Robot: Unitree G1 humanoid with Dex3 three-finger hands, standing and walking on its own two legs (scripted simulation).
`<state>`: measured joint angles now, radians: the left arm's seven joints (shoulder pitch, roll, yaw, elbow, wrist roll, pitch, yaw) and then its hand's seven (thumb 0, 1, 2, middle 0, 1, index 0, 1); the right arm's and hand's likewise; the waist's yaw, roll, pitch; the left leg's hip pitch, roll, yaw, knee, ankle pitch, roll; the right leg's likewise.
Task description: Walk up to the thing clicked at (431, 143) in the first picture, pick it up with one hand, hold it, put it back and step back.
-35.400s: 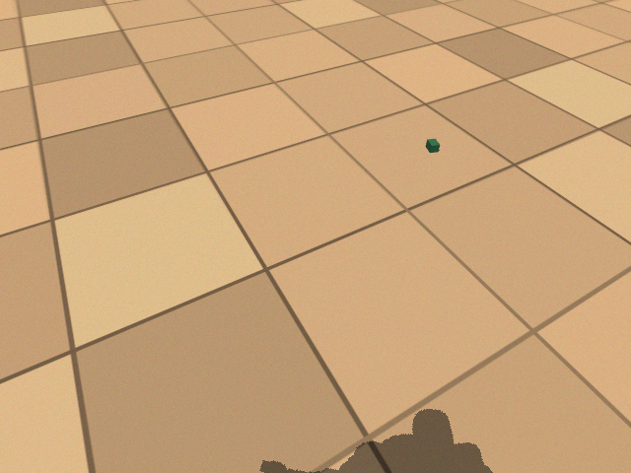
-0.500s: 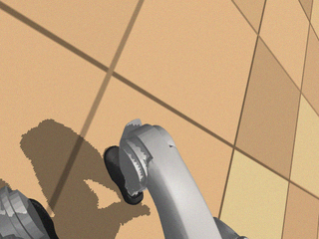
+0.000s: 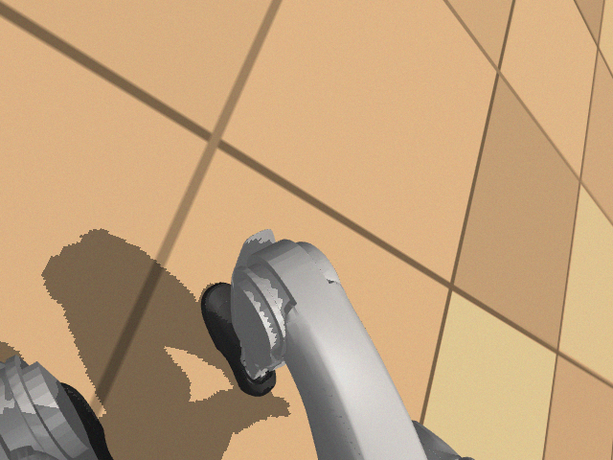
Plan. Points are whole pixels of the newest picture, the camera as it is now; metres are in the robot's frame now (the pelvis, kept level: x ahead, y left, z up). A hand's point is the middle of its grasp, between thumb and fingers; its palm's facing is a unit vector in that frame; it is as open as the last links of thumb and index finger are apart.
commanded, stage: settle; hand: left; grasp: from above
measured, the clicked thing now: out of the picture +0.47 +0.40 -0.30
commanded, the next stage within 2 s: lift in 0.70 s
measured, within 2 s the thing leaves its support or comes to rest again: leaves its support in 0.18 s
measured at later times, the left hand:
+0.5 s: hand out of the picture +0.46 +0.41 -0.19, palm faces -0.31 -0.29 -0.91, open 6.0 cm
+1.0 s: hand out of the picture +0.46 +0.40 -0.13, palm faces -0.33 -0.28 -0.90, open 5.8 cm
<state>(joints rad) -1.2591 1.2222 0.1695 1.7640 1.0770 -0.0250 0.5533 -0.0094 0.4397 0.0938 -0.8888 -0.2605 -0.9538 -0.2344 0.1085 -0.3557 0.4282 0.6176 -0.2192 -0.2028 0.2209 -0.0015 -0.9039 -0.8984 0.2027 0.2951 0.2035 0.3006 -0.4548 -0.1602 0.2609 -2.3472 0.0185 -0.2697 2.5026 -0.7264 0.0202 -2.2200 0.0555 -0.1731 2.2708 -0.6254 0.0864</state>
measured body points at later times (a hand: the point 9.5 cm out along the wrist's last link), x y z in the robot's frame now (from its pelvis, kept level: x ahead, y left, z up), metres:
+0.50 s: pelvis +0.00 +0.00 +0.00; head +0.28 +0.13 +0.33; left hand +0.48 +0.42 -0.14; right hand +0.05 -0.26 -0.06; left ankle +0.06 +0.12 -0.29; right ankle +0.13 -0.13 -0.29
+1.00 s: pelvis +0.01 -0.01 +0.01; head +0.26 +0.08 +0.37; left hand +0.47 +0.41 -0.08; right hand +0.09 -0.28 -0.09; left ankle +0.06 +0.12 -0.29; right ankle +0.13 -0.13 -0.29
